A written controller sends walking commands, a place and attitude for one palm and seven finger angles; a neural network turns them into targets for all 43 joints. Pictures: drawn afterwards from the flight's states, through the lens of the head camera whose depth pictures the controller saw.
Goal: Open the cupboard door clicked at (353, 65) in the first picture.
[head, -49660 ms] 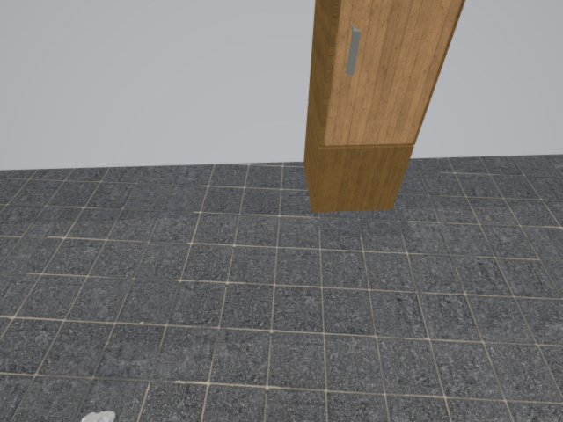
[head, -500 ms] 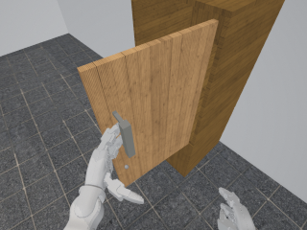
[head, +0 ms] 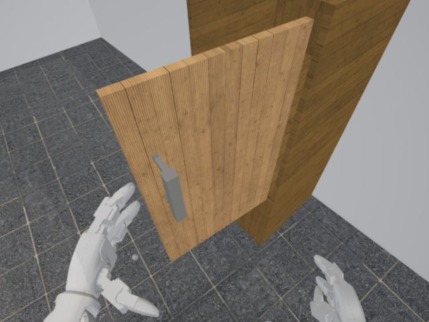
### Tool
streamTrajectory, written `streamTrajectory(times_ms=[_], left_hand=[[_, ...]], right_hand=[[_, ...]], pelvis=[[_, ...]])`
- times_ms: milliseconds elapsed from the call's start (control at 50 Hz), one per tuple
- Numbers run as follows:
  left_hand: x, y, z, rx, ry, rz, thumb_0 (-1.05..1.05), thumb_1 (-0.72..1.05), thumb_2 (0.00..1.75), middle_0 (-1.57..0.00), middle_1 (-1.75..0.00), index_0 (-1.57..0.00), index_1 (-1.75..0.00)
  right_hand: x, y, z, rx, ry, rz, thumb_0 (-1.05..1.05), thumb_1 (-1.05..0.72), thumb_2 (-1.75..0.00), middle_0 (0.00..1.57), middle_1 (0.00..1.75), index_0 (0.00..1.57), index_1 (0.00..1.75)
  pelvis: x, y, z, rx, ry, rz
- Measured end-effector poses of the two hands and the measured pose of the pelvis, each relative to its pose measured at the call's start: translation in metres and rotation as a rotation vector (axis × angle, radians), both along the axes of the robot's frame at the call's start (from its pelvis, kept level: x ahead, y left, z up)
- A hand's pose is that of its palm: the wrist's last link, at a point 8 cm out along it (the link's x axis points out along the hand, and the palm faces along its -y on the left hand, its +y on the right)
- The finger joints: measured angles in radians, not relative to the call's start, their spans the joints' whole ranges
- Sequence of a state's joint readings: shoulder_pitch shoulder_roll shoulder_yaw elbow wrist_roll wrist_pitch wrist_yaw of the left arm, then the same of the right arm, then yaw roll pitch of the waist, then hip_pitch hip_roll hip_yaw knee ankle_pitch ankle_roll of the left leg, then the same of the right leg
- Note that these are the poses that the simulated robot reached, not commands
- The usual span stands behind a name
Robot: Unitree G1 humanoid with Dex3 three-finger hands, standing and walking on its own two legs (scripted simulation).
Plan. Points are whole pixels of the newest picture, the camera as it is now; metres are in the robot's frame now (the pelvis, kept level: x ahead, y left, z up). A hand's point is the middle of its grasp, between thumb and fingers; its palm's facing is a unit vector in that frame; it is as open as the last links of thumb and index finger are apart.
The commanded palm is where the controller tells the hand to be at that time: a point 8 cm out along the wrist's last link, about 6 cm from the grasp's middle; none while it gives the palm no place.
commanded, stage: slide the hand sideways off the handle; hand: left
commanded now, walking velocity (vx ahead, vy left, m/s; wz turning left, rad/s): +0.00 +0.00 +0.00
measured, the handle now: (169, 189) +0.32 +0.11 +0.08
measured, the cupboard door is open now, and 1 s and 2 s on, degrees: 83 83 83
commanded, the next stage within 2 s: draw the hand back to the body in 0.20 s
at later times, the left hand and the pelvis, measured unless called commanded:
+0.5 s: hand (112, 267) +0.18 +0.17 +0.10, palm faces -0.05 -0.99 -0.09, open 16.3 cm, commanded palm +0.15 +0.23 +0.11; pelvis -0.01 +0.01 +0.00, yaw +0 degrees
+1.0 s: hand (53, 247) +0.19 +0.23 +0.14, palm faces +0.26 -0.91 -0.33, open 14.9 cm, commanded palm +0.14 +0.28 +0.16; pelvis +0.00 +0.02 +0.02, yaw +0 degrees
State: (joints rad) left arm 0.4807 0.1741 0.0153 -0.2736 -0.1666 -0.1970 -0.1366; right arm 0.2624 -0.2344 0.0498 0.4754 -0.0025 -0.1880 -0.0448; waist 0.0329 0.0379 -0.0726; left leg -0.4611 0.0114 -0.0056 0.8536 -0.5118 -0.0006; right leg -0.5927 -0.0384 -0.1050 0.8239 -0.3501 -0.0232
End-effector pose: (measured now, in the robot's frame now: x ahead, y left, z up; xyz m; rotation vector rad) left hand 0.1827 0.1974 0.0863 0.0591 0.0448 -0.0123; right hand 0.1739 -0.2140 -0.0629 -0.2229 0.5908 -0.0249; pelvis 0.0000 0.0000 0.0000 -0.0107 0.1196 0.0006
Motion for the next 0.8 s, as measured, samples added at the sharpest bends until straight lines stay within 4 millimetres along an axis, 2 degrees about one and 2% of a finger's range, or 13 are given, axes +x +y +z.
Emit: streamTrajectory(times_ms=[180,340,480,620,800], left_hand=[[-0.014,0.013,-0.001,0.004,0.011,-0.031,-0.01,-0.5,0.3,-0.15,-0.3,-0.15,-0.3],[-0.022,0.019,-0.002,-0.016,-0.012,-0.017,-0.01,-0.5,0.3,-0.15,-0.3,-0.15,-0.3],[-0.021,0.021,0.016,0.028,-0.059,-0.04,-0.01,-0.5,0.3,-0.15,-0.3,-0.15,-0.3],[-0.021,0.039,0.028,0.036,-0.047,-0.005,-0.01,-0.5,0.3,-0.15,-0.3,-0.15,-0.3],[-0.023,0.06,0.043,0.047,-0.056,0.013,-0.01,-0.48,0.31,-0.15,-0.3,-0.15,-0.3]], right_hand=[[-0.001,-0.007,0.0,-0.014,-0.017,-0.023,0.02,-0.9,-0.9,0.2,0.3,0.21,0.3],[-0.003,-0.002,0.0,-0.019,-0.04,-0.014,0.02,-0.9,-0.9,0.2,0.3,0.21,0.3],[-0.007,0.01,0.002,0.009,-0.061,-0.013,0.02,-0.9,-0.9,0.2,0.3,0.21,0.3],[-0.009,0.018,0.007,0.027,-0.069,-0.016,0.02,-0.9,-0.9,0.2,0.3,0.21,0.3],[-0.004,0.018,0.019,0.004,-0.095,-0.003,0.02,-0.9,-0.9,0.2,0.3,0.21,0.3]], pelvis=[[0.0,0.001,-0.003,-0.009,0.004,0.005],[-0.006,0.006,-0.007,-0.014,0.002,0.009],[-0.008,0.011,-0.006,-0.016,-0.017,0.006],[-0.009,0.013,0.0,-0.018,-0.045,0.004],[-0.005,0.016,0.008,-0.025,-0.076,0.008]])
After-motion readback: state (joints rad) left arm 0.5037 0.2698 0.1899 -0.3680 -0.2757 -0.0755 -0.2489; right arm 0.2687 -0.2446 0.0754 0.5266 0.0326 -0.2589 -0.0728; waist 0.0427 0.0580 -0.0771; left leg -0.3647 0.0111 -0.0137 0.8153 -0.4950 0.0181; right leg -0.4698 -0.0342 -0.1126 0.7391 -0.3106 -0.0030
